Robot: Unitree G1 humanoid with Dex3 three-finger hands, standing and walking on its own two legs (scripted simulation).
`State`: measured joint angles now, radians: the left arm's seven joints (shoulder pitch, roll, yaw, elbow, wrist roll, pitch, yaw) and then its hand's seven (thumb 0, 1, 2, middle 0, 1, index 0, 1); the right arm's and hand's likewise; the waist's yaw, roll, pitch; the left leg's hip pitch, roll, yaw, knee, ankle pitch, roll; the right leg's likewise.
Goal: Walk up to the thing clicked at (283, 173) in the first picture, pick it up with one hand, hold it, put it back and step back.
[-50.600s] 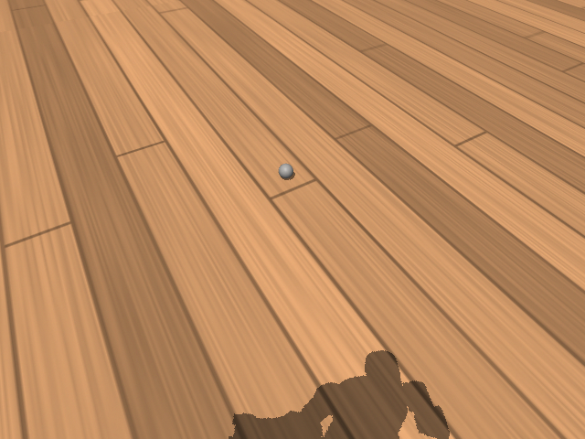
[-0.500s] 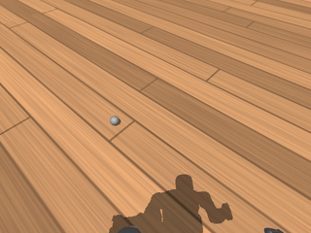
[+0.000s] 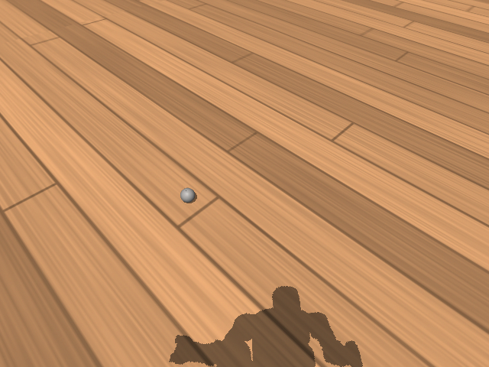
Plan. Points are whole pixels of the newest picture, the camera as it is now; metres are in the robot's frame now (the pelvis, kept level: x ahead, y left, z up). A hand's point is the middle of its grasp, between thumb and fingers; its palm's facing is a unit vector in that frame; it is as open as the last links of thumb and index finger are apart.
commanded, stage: step back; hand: left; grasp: from above
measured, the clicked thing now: (187, 195) +1.05 +0.28 -0.73
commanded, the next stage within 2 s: stand in 0.32 s
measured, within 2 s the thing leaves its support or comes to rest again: neither
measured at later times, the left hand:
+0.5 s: hand out of the picture +0.13 +0.25 -0.14, palm faces -0.03 -0.94 -0.34, open 7.4 cm
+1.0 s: hand out of the picture +0.09 +0.24 -0.14, palm faces -0.06 -0.94 -0.34, open 7.4 cm
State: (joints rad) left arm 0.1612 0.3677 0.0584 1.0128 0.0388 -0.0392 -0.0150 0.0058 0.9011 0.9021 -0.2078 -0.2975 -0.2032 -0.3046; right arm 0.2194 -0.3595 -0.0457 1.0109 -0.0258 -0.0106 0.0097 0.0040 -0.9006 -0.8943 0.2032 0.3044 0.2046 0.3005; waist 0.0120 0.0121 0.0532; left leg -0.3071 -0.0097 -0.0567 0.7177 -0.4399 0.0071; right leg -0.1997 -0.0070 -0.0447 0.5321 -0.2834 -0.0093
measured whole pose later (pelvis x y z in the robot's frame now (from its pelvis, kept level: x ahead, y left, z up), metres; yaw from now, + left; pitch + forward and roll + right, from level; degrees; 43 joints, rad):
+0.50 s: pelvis +0.03 +0.00 +0.01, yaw -1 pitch -3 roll +0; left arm 0.07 0.35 0.01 1.10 0.01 -0.02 0.00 0.01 0.90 0.90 -0.21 -0.30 -0.20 -0.30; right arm 0.03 -0.33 -0.01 1.08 0.00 -0.03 0.00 0.00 -0.90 -0.89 0.20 0.30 0.20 0.30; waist 0.01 -0.01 0.08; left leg -0.14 0.00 0.00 0.41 -0.21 0.01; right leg -0.09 -0.02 0.01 0.39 -0.25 0.02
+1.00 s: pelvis +0.01 -0.01 +0.02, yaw -1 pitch -3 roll +0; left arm 0.11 0.36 0.00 1.15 0.01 -0.02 -0.01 0.01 0.90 0.90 -0.21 -0.30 -0.20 -0.30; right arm 0.11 -0.34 -0.01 1.16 -0.01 -0.01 0.01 0.00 -0.90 -0.89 0.20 0.30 0.20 0.30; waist -0.01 0.00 0.06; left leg -0.13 0.02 -0.01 0.32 -0.14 -0.02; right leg -0.08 0.01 0.00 0.31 -0.18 -0.01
